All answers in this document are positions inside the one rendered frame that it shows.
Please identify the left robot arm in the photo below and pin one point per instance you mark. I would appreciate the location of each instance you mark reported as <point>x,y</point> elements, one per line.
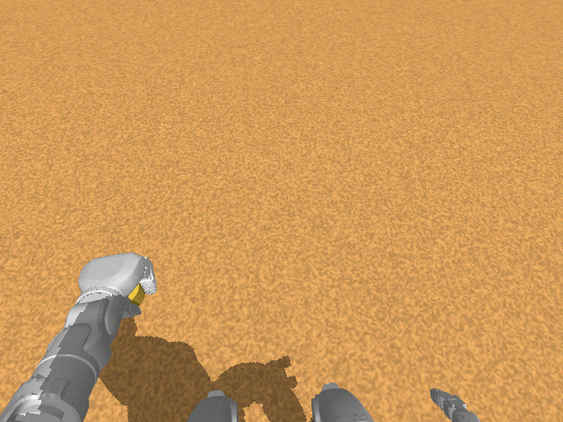
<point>59,389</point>

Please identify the right robot hand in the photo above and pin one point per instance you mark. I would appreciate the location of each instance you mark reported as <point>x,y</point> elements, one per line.
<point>454,408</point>

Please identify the left robot hand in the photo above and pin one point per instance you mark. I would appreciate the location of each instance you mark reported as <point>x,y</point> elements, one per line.
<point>121,272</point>

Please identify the tin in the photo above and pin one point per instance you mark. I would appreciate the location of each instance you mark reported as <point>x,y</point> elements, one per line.
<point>137,295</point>

